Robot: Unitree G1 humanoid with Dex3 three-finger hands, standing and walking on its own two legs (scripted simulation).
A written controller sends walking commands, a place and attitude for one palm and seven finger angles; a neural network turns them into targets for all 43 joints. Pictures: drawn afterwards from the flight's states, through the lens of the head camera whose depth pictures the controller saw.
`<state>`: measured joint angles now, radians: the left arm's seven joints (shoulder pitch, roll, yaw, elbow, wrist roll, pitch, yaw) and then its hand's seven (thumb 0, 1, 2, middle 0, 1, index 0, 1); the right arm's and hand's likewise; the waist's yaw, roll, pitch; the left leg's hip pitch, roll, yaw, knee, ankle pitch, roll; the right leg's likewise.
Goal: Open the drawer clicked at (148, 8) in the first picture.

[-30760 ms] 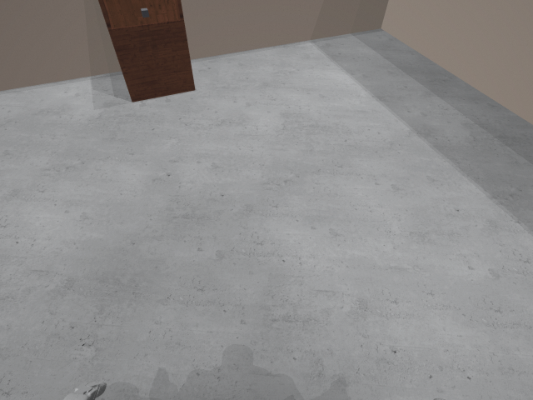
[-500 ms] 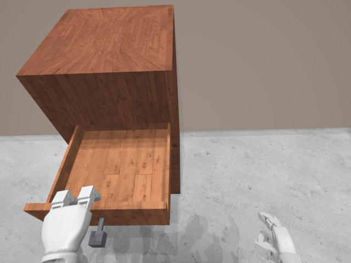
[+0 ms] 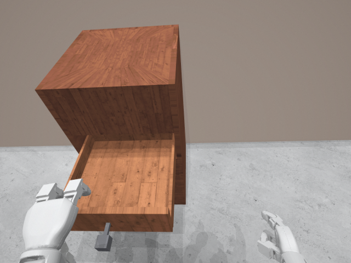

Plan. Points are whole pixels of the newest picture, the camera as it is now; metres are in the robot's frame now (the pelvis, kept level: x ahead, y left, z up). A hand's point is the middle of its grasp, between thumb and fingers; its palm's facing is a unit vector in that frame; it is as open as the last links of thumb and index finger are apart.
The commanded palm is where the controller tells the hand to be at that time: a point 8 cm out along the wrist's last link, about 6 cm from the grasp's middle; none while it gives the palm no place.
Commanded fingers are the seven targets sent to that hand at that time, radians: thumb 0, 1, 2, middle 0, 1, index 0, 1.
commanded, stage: draw the hand back to the body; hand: left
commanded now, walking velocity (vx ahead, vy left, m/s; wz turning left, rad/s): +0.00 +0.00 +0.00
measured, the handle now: (105, 236) +0.22 +0.27 -0.19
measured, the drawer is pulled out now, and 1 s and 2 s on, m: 0.30 0.30 0.30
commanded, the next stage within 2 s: step back with the hand held close in 1.10 s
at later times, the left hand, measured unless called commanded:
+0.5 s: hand (54, 199) +0.18 +0.23 +0.15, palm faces +0.38 -0.83 -0.41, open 12.1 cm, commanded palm +0.13 +0.27 +0.16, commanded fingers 0.00 0.23 0.62 -0.25 -0.73 -0.25 -0.73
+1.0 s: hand (34, 184) +0.19 +0.25 +0.19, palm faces +0.44 -0.81 -0.39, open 7.9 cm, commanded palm +0.13 +0.29 +0.21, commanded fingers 0.00 0.90 0.90 -0.20 -0.30 -0.20 -0.30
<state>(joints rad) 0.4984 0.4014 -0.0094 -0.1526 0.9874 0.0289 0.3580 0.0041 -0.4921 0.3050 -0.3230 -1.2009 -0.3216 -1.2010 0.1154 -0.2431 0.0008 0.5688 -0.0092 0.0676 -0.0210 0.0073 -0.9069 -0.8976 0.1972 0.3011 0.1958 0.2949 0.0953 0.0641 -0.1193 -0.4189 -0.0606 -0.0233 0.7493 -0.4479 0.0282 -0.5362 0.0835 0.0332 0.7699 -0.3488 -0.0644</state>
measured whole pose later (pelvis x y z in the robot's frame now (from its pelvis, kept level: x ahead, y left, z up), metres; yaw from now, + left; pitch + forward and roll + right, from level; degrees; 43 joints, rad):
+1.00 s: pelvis +0.01 +0.00 +0.03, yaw +3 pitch -2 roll +0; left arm 0.53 0.32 0.30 -0.45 -0.07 -0.16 0.10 0.01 0.75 0.84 -0.22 -0.39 -0.22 -0.39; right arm 0.16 -0.20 0.02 0.64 0.02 -0.17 -0.08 0.01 -0.91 -0.90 0.20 0.30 0.20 0.30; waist 0.06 0.06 0.00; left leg -0.09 -0.05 -0.09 0.45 -0.33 0.02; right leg -0.17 0.08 -0.01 0.44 -0.24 -0.06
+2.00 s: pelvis -0.08 +0.00 +0.02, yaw +6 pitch +2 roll -1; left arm 0.65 0.38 0.32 -0.62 -0.05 -0.20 0.13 0.02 0.89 0.90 -0.21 -0.30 -0.21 -0.30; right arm 0.20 -0.21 0.01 0.59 0.01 -0.04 -0.06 0.01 -0.90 -0.90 0.20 0.30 0.20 0.30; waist -0.03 -0.04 -0.03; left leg -0.38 -0.02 -0.06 0.62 -0.33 0.02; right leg -0.39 0.04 -0.06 0.53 -0.19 -0.05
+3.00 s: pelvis -0.28 -0.10 +0.03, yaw +3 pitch +4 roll +2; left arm 0.72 0.41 0.38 -0.59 -0.04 -0.21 0.14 0.02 0.88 0.90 -0.22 -0.30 -0.22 -0.30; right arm 0.25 -0.22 -0.02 0.63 0.02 -0.04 -0.07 0.01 -0.91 -0.90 0.20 0.30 0.20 0.30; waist -0.04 -0.05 -0.06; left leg -0.39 0.00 0.03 0.86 -0.42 -0.01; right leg -0.32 0.01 -0.04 0.46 -0.21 -0.06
